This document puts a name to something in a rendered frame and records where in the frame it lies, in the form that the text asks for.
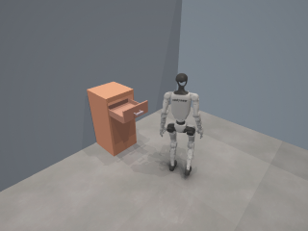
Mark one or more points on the drawer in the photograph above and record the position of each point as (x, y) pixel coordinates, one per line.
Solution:
(124, 110)

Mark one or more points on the robot left hand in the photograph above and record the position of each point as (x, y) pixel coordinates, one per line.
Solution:
(162, 130)

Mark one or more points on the right robot thigh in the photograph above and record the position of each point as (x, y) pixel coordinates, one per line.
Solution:
(191, 135)

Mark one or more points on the robot left forearm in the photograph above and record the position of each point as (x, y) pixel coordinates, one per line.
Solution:
(163, 119)

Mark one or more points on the cabinet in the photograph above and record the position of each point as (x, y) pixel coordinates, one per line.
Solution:
(110, 133)

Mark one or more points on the robot right forearm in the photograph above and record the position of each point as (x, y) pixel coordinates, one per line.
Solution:
(198, 121)

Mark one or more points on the right robot shin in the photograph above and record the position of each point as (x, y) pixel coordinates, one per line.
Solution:
(190, 156)

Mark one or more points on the handle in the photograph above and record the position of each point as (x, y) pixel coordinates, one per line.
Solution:
(139, 113)

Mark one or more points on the right robot upper arm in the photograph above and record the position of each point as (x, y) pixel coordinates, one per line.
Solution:
(195, 104)

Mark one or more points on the robot right hand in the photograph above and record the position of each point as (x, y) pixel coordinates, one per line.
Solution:
(201, 132)

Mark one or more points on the left robot upper arm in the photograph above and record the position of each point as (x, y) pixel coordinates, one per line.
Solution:
(166, 102)

